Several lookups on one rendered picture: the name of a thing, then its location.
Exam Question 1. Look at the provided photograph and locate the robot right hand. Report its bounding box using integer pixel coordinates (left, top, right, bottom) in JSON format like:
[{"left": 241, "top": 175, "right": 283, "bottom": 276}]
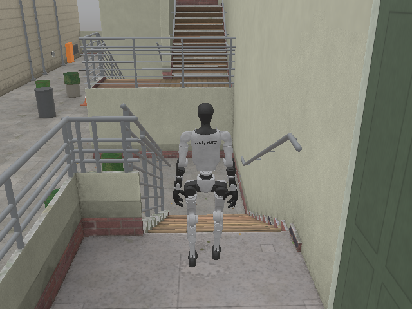
[{"left": 223, "top": 190, "right": 238, "bottom": 208}]

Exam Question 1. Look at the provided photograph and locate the robot right upper arm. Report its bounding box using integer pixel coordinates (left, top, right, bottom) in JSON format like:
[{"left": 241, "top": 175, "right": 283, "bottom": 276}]
[{"left": 219, "top": 130, "right": 233, "bottom": 167}]

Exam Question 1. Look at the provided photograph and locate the left robot thigh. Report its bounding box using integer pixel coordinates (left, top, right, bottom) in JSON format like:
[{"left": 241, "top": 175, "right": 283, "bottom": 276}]
[{"left": 184, "top": 180, "right": 198, "bottom": 227}]

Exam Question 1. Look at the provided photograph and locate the robot left hand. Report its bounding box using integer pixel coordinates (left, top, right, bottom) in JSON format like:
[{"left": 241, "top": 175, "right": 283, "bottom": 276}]
[{"left": 173, "top": 189, "right": 188, "bottom": 207}]

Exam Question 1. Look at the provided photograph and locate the humanoid robot head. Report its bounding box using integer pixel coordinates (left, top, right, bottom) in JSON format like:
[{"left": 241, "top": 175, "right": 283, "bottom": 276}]
[{"left": 194, "top": 103, "right": 217, "bottom": 135}]

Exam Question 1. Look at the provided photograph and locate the robot right forearm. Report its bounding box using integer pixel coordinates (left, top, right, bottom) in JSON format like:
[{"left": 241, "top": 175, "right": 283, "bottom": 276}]
[{"left": 226, "top": 158, "right": 238, "bottom": 191}]

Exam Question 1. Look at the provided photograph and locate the robot left upper arm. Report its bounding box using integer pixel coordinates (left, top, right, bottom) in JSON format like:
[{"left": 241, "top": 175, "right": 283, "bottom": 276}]
[{"left": 178, "top": 131, "right": 192, "bottom": 167}]

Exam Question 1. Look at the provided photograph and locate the robot left forearm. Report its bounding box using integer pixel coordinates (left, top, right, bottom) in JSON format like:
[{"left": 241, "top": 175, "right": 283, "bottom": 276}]
[{"left": 174, "top": 158, "right": 185, "bottom": 190}]

